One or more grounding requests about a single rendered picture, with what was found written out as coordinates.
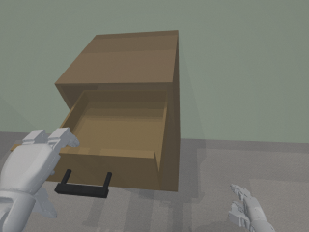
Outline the left robot hand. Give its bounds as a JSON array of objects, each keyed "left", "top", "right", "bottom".
[{"left": 0, "top": 127, "right": 80, "bottom": 218}]

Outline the drawer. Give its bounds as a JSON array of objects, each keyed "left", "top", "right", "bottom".
[{"left": 10, "top": 89, "right": 169, "bottom": 190}]

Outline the handle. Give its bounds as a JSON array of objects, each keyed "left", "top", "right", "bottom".
[{"left": 54, "top": 169, "right": 112, "bottom": 199}]

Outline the right robot forearm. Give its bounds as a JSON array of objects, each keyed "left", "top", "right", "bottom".
[{"left": 249, "top": 219, "right": 275, "bottom": 232}]

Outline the left robot forearm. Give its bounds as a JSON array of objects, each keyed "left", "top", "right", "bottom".
[{"left": 0, "top": 189, "right": 36, "bottom": 232}]

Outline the cabinet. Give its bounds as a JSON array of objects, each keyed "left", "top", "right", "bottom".
[{"left": 54, "top": 30, "right": 181, "bottom": 192}]

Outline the right robot hand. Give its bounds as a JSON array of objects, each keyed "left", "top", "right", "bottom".
[{"left": 228, "top": 184, "right": 267, "bottom": 231}]

